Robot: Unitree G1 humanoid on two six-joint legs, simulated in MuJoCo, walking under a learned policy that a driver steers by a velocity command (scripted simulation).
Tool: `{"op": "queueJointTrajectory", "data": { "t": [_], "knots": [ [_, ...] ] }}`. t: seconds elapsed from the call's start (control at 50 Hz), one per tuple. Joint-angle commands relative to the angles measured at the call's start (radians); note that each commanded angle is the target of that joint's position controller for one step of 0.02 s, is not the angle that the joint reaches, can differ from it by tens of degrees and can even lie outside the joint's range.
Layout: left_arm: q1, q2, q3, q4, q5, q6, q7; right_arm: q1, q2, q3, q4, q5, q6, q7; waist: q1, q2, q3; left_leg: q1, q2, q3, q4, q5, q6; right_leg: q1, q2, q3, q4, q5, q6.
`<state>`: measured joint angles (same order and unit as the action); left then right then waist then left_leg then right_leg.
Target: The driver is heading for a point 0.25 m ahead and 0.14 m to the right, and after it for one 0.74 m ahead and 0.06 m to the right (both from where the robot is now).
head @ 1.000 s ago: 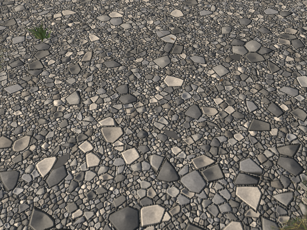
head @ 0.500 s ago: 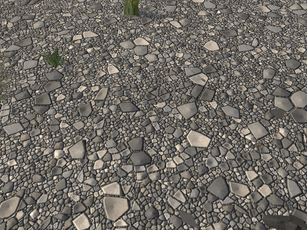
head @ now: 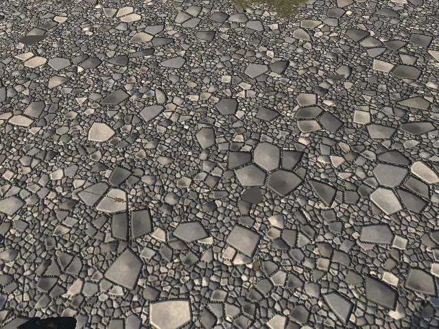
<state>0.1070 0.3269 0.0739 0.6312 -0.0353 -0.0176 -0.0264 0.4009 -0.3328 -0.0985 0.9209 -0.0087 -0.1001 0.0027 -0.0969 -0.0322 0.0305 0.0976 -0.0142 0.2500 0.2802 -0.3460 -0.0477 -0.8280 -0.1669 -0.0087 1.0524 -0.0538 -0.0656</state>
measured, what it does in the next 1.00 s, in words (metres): walks ahead: right foot, then left foot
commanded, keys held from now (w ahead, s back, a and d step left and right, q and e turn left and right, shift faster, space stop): w+e+shift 0.06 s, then e+shift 0.20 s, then shift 0.24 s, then q+shift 0.50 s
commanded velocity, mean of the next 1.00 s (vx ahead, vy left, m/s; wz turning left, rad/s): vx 0.29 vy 0.00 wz -0.18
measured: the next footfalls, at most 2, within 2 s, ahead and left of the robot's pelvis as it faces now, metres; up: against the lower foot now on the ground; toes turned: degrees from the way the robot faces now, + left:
right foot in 0.14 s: +0.34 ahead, -0.10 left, +0.00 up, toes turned -13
left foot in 0.60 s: +0.58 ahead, +0.01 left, +0.00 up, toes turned -25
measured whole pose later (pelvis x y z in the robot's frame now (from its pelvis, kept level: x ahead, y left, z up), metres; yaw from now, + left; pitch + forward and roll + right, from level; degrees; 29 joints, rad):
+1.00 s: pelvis +0.42 -0.07 +0.01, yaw -6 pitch +2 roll +0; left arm 0.17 0.28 0.07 0.70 0.03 0.00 0.01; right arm 0.20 -0.33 -0.11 0.64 0.03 0.05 -0.02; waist -0.02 0.04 0.04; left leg -0.51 -0.12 -0.20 0.71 -0.36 -0.02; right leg -0.29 0.06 0.07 0.48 -0.21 -0.02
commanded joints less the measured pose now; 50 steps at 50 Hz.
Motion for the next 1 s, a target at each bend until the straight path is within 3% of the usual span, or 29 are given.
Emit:
{"op": "queueJointTrajectory", "data": {
  "t": [0.02, 0.08, 0.12, 0.14, 0.16, 0.18, 0.2, 0.22, 0.24, 0.3, 0.36, 0.4, 0.5, 0.54, 0.58, 0.6, 0.62, 0.64, 0.66, 0.68, 0.7, 0.74, 0.78, 0.9, 0.92, 0.94, 0.96, 0.98, 1.0],
  "knots": [
    [-0.035, 0.004, -0.014, -0.061, 0.003, -0.009, -0.031, -0.174, -0.13, -0.011, -0.123, 0.005, -0.021, -0.007, 0.079, -0.007, 0.142, -0.175, 0.246, -0.008, -0.181, 0.412, 0.132, 0.109, 0.007, -0.039, -0.167, 0.154, -0.027],
    [-0.015, 0.068, 0.013, -0.076, -0.003, -0.015, -0.046, -0.147, -0.217, -0.027, -0.136, 0.017, 0.011, -0.013, 0.13, 0.069, 0.08, -0.031, 0.254, 0.042, 0.013, 1.131, 0.106, 0.27, 0.143, -0.179, -0.257, 0.07, -0.068],
    [0.295, 0.169, 0.067, -0.009, 0.001, -0.004, -0.041, -0.182, -0.251, -0.036, -0.166, 0.033, 0.037, -0.018, 0.29, 0.125, -0.086, -0.101, 0.272, 0.015, 0.445, 1.41, 0.102, 0.65, 0.238, -0.197, -0.283, -0.005, -0.111],
    [0.449, 0.227, 0.103, 0.039, 0.003, 0.007, -0.016, -0.184, -0.198, -0.023, -0.168, 0.044, 0.025, -0.012, 0.35, 0.042, -0.146, -0.297, 0.208, -0.003, 0.76, 1.044, 0.048, 0.952, 0.232, -0.089, -0.398, 0.128, -0.147],
    [0.359, 0.298, 0.098, 0.033, 0.011, 0.011, -0.004, -0.137, 0.013, 0.033, -0.218, -0.005, -0.004, 0.0, 0.183, -0.372, -0.088, -0.631, -0.033, -0.066, 1.219, -0.236, -0.008, 1.089, 0.088, 0.25, -0.431, 0.564, -0.23],
    [0.306, 0.308, 0.086, -0.058, 0.063, -0.02, -0.017, -0.003, -0.04, 0.047, -0.264, 0.019, -0.042, 0.008, 0.115, -0.321, -0.448, -0.804, -0.087, -0.349, 1.431, -0.327, -0.002, 1.292, -0.149, 0.806, -0.593, 0.259, -0.458],
    [0.283, 0.242, 0.081, -0.088, 0.047, -0.035, -0.028, -0.165, -0.142, 0.029, -0.279, 0.031, -0.06, 0.004, 0.194, -0.071, -0.439, -0.793, -0.035, -0.421, 1.346, -0.219, 0.035, 1.207, -0.123, 0.828, -0.699, 0.139, -0.386],
    [0.245, 0.225, 0.076, -0.078, 0.03, -0.05, -0.03, -0.236, -0.119, 0.03, -0.312, 0.039, -0.06, -0.005, 0.147, 0.037, -0.263, -0.831, -0.012, -0.404, 1.233, -0.164, 0.044, 1.05, -0.091, 0.749, -0.722, 0.11, -0.349],
    [0.18, 0.188, 0.064, -0.08, 0.016, -0.06, -0.028, -0.246, -0.104, 0.033, -0.294, 0.019, -0.048, -0.019, 0.099, 0.154, -0.18, -0.792, 0.033, -0.404, 1.153, -0.124, 0.034, 0.899, -0.053, 0.67, -0.715, 0.155, -0.308],
    [0.077, 0.143, 0.051, -0.1, 0.039, -0.053, -0.003, -0.199, -0.122, 0.015, -0.272, 0.006, 0.01, -0.02, 0.03, 0.115, -0.106, -0.63, 0.093, -0.385, 0.987, -0.089, -0.003, 0.59, -0.004, 0.443, -0.718, 0.458, -0.271],
    [0.124, 0.133, 0.044, -0.062, 0.032, -0.034, 0.037, -0.253, -0.042, 0.037, -0.285, -0.013, 0.031, -0.025, 0.06, 0.078, -0.119, -0.604, 0.074, -0.314, 0.797, 0.046, -0.037, 0.502, 0.074, 0.278, -0.681, 0.649, -0.233],
    [0.126, 0.116, 0.037, -0.054, 0.028, -0.01, 0.056, -0.279, -0.021, 0.046, -0.283, -0.011, 0.035, -0.021, 0.082, 0.03, -0.161, -0.581, 0.053, -0.295, 0.647, 0.211, -0.048, 0.522, 0.123, 0.213, -0.651, 0.595, -0.188],
    [0.152, 0.079, 0.019, -0.03, 0.037, 0.014, 0.062, -0.387, -0.041, 0.043, -0.298, -0.001, 0.028, -0.001, 0.153, -0.052, -0.142, -0.565, 0.032, -0.302, 0.402, 0.368, -0.026, 0.601, 0.089, 0.274, -0.604, 0.35, -0.142],
    [0.141, 0.036, -0.001, -0.018, 0.049, 0.007, 0.054, -0.363, -0.053, 0.037, -0.286, -0.004, 0.016, 0.014, 0.149, -0.06, -0.135, -0.566, 0.051, -0.305, 0.332, 0.335, 0.01, 0.668, 0.041, 0.295, -0.56, 0.339, -0.142],
    [0.114, 0.031, -0.008, -0.003, 0.051, -0.006, 0.044, -0.31, -0.056, 0.03, -0.269, -0.005, 0.005, 0.026, 0.113, -0.064, -0.117, -0.467, 0.038, -0.281, 0.209, 0.4, 0.064, 0.655, 0.046, 0.27, -0.495, 0.332, -0.111],
    [0.143, 0.041, -0.003, 0.003, 0.057, -0.015, 0.044, -0.305, -0.096, 0.019, -0.275, -0.011, 0.001, 0.025, 0.122, -0.028, -0.122, -0.398, 0.062, -0.322, 0.2, 0.659, 0.1, 0.64, 0.103, 0.23, -0.435, 0.274, -0.071],
    [0.225, 0.053, 0.005, 0.006, 0.068, -0.023, 0.047, -0.32, -0.155, 0.007, -0.298, -0.022, 0.001, 0.024, 0.177, 0.072, -0.147, -0.307, 0.137, -0.452, 0.227, 0.933, 0.185, 0.582, 0.199, 0.175, -0.323, 0.124, -0.014],
    [0.239, 0.077, 0.009, 0.008, 0.062, -0.022, 0.058, -0.259, -0.162, -0.002, -0.293, -0.023, 0.012, 0.021, 0.139, 0.194, -0.21, -0.203, 0.254, -0.634, 0.194, 0.992, 0.332, 0.473, 0.267, 0.085, -0.136, -0.078, 0.064],
    [0.148, 0.095, 0.009, -0.025, 0.067, -0.011, 0.059, -0.161, -0.138, -0.001, -0.273, -0.008, 0.025, 0.021, 0.072, 0.29, -0.234, -0.102, 0.328, -0.832, 0.109, 0.946, 0.414, 0.315, 0.316, 0.075, 0.043, -0.553, 0.106],
    [0.131, 0.103, 0.015, -0.034, 0.051, 0.008, 0.055, -0.137, -0.136, -0.001, -0.271, 0.007, 0.036, 0.018, 0.072, 0.206, -0.26, -0.07, 0.343, -0.907, 0.092, 0.688, 0.396, 0.25, 0.29, 0.142, 0.161, -0.624, 0.11],
    [0.096, 0.083, 0.013, -0.033, 0.043, 0.028, 0.052, -0.157, -0.139, -0.005, -0.289, 0.017, 0.049, 0.014, 0.071, 0.126, -0.226, -0.119, 0.304, -0.881, 0.076, 0.466, 0.349, 0.225, 0.273, 0.16, 0.213, -0.58, 0.113],
    [0.051, 0.048, 0.006, -0.043, 0.041, 0.047, 0.05, -0.234, -0.132, -0.007, -0.323, 0.026, 0.074, -0.003, 0.098, 0.083, -0.133, -0.274, 0.224, -0.792, 0.02, 0.201, 0.264, 0.241, 0.238, 0.152, 0.067, -0.473, 0.101],
    [0.031, 0.013, 0.0, -0.04, 0.035, 0.041, 0.049, -0.272, -0.125, -0.016, -0.341, 0.024, 0.106, -0.013, 0.109, 0.151, -0.098, -0.374, 0.12, -0.713, -0.014, 0.081, 0.209, 0.35, 0.265, 0.097, -0.175, -0.421, 0.102],
    [0.097, 0.033, 0.021, 0.011, 0.021, 0.007, 0.033, -0.25, -0.148, -0.049, -0.36, 0.04, 0.14, -0.036, 0.119, 0.231, -0.162, -0.4, 0.095, -0.786, -0.016, -0.044, 0.18, 0.592, 0.281, 0.108, -0.577, -0.23, 0.066],
    [0.131, 0.051, 0.031, 0.027, 0.023, 0.005, 0.035, -0.253, -0.137, -0.047, -0.364, 0.045, 0.142, -0.038, 0.135, 0.222, -0.166, -0.461, 0.065, -0.77, 0.005, -0.098, 0.147, 0.688, 0.245, 0.111, -0.667, -0.171, 0.046],
    [0.164, 0.112, 0.048, 0.032, 0.039, 0.006, 0.041, -0.246, -0.105, -0.038, -0.374, 0.045, 0.143, -0.039, 0.137, 0.141, -0.179, -0.587, 0.009, -0.704, 0.116, -0.191, 0.096, 0.804, 0.1, 0.227, -0.733, -0.225, -0.015],
    [0.123, 0.171, 0.059, 0.021, 0.074, 0.01, 0.044, -0.254, -0.064, -0.029, -0.396, 0.051, 0.138, -0.032, 0.108, -0.149, -0.135, -0.755, -0.122, -0.479, 0.398, -0.231, 0.055, 0.792, -0.118, 0.477, -0.807, -0.241, -0.133],
    [0.025, 0.139, 0.049, -0.013, 0.107, 0.0, 0.045, -0.207, -0.12, -0.047, -0.386, 0.034, 0.123, -0.024, 0.067, -0.185, -0.106, -0.783, -0.06, -0.442, 0.634, -0.198, 0.018, 0.706, -0.221, 0.537, -0.811, -0.103, -0.186],
    [-0.043, 0.076, 0.032, -0.039, 0.095, -0.006, 0.056, -0.171, -0.163, -0.061, -0.352, 0.029, 0.125, -0.019, 0.042, -0.107, -0.096, -0.76, -0.028, -0.414, 0.752, -0.14, 0.0, 0.678, -0.183, 0.428, -0.786, -0.021, -0.163]
  ]
}}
